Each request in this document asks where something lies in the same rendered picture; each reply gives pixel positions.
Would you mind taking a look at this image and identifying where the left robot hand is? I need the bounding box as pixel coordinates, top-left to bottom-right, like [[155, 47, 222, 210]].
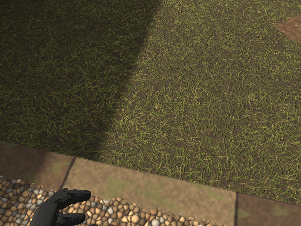
[[29, 187, 98, 226]]

